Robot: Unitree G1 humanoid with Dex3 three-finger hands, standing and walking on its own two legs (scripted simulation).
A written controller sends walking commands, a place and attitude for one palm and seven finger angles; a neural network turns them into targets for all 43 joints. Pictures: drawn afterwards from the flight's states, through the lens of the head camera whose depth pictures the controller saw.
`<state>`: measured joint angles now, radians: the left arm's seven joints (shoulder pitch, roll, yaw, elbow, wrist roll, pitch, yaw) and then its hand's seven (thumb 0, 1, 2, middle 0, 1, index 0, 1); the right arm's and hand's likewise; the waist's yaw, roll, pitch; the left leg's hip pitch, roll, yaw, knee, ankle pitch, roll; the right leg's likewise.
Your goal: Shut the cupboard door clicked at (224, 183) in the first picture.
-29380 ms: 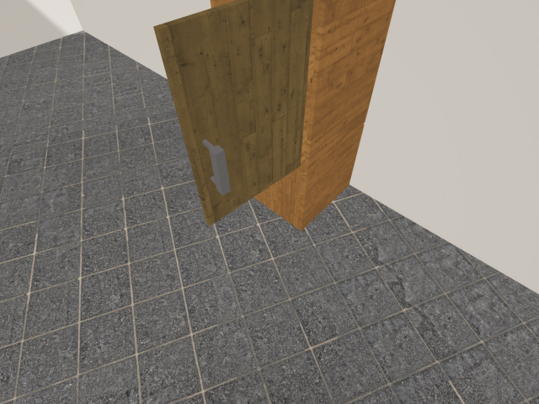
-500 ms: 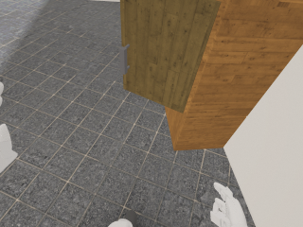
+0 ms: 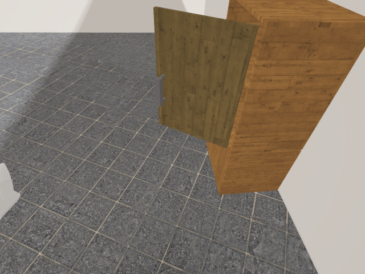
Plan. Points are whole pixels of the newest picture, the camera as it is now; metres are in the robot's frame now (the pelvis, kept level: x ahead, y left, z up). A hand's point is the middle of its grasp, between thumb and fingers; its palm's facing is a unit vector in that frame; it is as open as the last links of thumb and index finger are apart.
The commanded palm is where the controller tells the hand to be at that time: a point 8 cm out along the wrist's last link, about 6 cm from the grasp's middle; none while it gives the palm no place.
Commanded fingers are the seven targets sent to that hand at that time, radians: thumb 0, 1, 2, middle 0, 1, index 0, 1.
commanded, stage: stop stepping back and stand still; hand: left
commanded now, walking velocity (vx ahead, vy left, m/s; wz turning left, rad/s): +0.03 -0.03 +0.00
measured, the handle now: (161, 90) +0.93 +0.16 -0.10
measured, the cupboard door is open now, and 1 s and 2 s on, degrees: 57 57 57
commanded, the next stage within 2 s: let the arm hang, fingers relaxed in 0.28 s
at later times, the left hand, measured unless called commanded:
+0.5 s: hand (52, 234) +0.19 +0.28 +0.01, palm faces +0.20 -0.87 -0.44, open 7.4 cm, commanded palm none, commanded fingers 0.00 0.90 0.90 -0.20 -0.30 -0.20 -0.30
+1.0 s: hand out of the picture -0.11 +0.24 -0.17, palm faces +0.05 -0.97 -0.23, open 7.3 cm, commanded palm none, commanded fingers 0.00 0.90 0.90 -0.20 -0.30 -0.20 -0.30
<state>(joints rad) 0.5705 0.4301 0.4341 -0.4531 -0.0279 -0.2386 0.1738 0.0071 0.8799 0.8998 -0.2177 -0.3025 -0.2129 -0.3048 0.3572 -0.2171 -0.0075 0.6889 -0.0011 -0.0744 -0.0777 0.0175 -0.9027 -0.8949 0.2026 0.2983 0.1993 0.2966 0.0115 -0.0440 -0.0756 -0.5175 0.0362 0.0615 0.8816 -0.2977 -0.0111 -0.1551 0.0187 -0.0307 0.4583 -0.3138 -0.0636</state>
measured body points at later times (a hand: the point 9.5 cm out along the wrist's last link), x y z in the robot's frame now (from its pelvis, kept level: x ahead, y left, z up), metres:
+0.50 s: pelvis -0.01 +0.03 -0.02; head -0.03 +0.01 +0.43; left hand +0.18 +0.33 +0.04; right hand +0.17 -0.20 -0.11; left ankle +0.03 +0.16 -0.74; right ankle -0.04 -0.08 -0.74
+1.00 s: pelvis -0.03 +0.05 +0.00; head -0.02 +0.05 +0.45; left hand -0.11 +0.29 -0.15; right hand -0.06 -0.18 -0.16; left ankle +0.03 +0.16 -0.74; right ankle -0.04 -0.08 -0.74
